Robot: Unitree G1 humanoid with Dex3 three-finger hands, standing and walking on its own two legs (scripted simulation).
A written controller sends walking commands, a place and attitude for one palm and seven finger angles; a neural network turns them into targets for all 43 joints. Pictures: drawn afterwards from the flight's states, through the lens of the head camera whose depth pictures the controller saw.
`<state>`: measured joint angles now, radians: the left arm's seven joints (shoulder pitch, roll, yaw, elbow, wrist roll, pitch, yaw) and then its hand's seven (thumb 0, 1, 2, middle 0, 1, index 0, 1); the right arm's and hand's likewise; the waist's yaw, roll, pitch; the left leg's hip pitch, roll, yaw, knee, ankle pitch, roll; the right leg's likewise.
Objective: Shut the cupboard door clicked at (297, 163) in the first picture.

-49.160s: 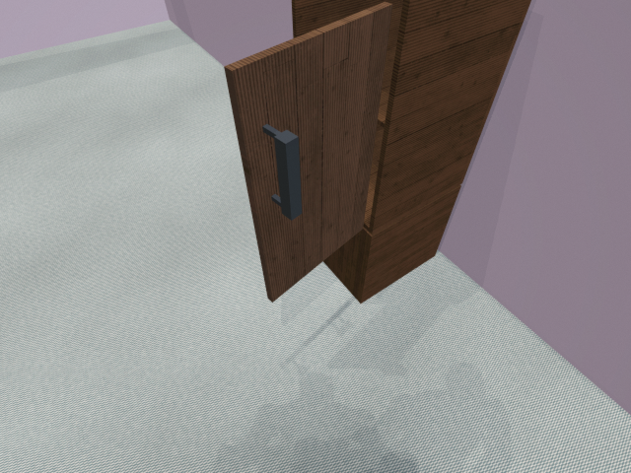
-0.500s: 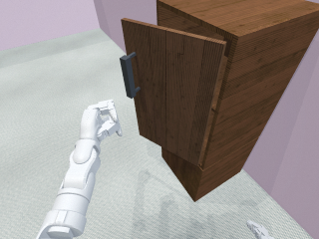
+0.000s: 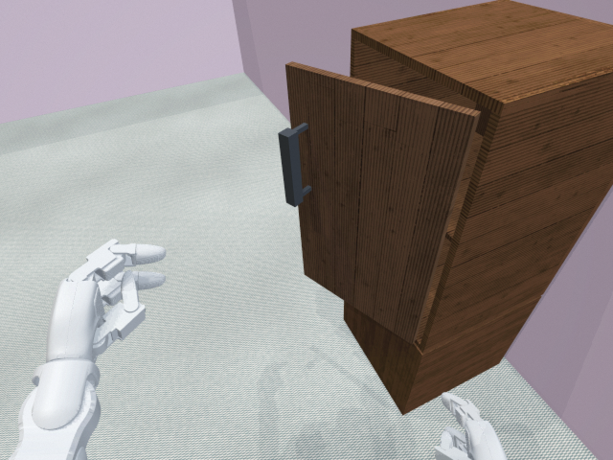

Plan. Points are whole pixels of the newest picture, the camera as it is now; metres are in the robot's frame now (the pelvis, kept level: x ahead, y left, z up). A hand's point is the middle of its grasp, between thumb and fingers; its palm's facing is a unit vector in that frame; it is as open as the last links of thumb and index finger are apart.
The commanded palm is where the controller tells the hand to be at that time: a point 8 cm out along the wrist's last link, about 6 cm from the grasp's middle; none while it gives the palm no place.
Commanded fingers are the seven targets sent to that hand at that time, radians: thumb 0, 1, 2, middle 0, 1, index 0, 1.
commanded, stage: draw the hand back to the body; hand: left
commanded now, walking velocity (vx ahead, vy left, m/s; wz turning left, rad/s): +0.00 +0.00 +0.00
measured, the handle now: (298, 165) +0.65 +0.09 +0.05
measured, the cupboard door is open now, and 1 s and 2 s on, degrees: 25 25 25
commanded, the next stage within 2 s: step back with the hand held close in 0.56 s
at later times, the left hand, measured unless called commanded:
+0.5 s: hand (75, 341) +0.18 +0.26 +0.15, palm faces +0.45 -0.81 -0.37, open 7.4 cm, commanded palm +0.14 +0.30 +0.17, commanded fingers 0.00 0.90 0.90 -0.20 -0.30 -0.20 -0.30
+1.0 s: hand (67, 333) +0.19 +0.27 +0.15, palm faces +0.36 -0.80 -0.49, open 7.4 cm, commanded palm +0.13 +0.31 +0.17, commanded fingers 0.00 0.90 0.90 -0.20 -0.30 -0.20 -0.30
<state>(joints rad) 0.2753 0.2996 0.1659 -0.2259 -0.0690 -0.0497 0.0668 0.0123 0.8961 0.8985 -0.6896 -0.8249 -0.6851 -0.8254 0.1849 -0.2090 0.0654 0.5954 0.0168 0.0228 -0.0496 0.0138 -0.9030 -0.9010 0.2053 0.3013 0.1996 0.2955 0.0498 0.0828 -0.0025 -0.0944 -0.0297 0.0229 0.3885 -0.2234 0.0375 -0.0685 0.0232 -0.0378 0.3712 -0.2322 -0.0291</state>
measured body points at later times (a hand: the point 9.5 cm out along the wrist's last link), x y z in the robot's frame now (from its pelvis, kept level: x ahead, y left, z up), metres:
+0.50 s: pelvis +0.00 +0.00 +0.00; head -0.03 -0.03 +0.45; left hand +0.16 +0.30 +0.17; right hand +0.19 -0.23 -0.08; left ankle +0.00 +0.09 -0.74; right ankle -0.01 -0.10 -0.74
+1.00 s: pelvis -0.01 +0.02 -0.01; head -0.01 +0.00 +0.44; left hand +0.17 +0.31 +0.17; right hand +0.15 -0.24 -0.09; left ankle +0.00 +0.09 -0.74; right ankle -0.01 -0.10 -0.74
